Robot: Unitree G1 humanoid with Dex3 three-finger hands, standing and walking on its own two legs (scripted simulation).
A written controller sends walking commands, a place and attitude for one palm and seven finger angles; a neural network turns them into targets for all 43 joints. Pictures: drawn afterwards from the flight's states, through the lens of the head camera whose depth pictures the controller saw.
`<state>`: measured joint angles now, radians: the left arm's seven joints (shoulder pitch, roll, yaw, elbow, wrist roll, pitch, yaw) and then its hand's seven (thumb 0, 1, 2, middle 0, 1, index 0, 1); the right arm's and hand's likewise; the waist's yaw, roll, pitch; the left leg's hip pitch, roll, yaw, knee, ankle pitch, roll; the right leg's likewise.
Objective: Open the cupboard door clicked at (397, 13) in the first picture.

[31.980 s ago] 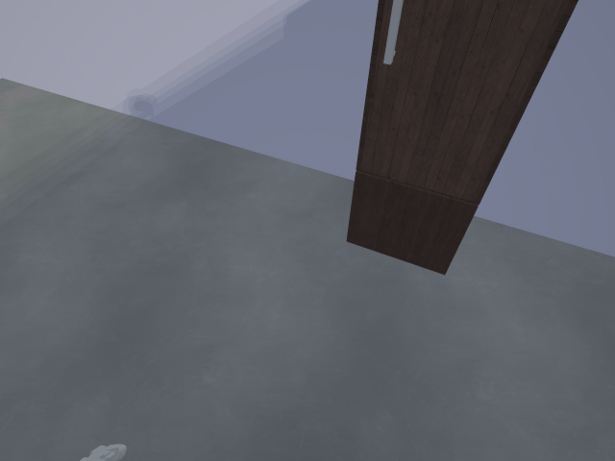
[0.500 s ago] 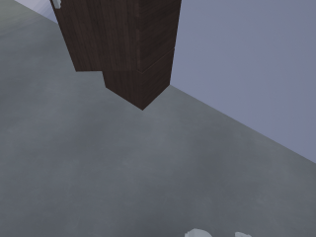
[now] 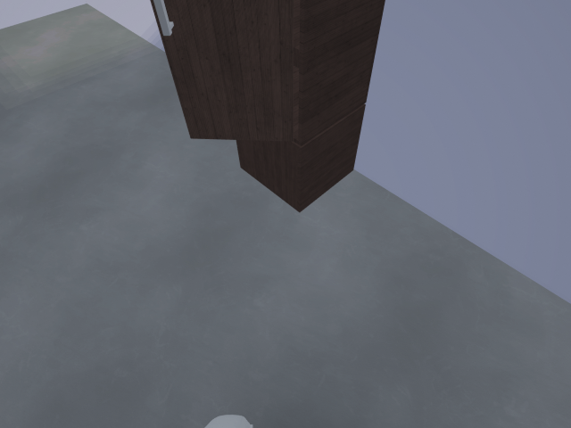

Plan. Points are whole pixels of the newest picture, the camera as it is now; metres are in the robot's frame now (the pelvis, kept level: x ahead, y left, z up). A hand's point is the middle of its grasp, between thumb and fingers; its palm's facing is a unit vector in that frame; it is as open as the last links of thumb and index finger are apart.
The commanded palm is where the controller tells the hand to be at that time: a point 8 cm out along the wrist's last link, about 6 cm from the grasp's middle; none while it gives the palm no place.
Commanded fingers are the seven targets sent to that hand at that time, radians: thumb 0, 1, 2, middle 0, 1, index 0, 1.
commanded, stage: take the last steps up to it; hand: left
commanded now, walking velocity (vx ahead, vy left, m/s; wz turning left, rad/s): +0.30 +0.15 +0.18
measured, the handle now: (161, 0) +1.06 +0.39 +0.12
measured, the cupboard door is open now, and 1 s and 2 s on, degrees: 42 42 42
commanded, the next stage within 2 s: come to a stop and stand still in 1.22 s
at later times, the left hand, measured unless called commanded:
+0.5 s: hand (116, 411) +0.16 +0.30 -0.17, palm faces +0.10 -0.98 -0.18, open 7.4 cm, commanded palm none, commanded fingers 0.00 0.90 0.90 -0.20 -0.30 -0.20 -0.30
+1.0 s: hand (159, 304) +0.35 +0.28 -0.17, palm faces +0.11 -0.97 -0.22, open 7.1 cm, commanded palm none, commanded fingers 0.00 0.90 0.90 -0.20 -0.30 -0.20 -0.30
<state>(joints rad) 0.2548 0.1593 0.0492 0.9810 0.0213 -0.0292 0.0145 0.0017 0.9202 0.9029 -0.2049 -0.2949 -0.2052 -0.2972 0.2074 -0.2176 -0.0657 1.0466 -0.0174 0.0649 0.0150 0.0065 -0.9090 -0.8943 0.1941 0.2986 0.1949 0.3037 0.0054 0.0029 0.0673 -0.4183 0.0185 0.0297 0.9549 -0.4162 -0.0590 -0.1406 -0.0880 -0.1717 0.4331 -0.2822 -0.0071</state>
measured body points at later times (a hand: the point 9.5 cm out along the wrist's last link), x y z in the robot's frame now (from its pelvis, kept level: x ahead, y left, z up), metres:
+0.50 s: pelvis +0.11 +0.11 +0.00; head +0.13 +0.11 +0.45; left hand +0.16 +0.35 -0.15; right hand +0.09 -0.12 -0.16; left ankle +0.05 +0.17 -0.74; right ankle +0.17 -0.02 -0.68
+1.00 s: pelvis +0.31 +0.09 +0.00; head +0.34 +0.08 +0.45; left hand +0.34 +0.33 -0.15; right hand +0.33 -0.14 -0.16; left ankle +0.35 +0.24 -0.69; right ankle +0.29 +0.00 -0.74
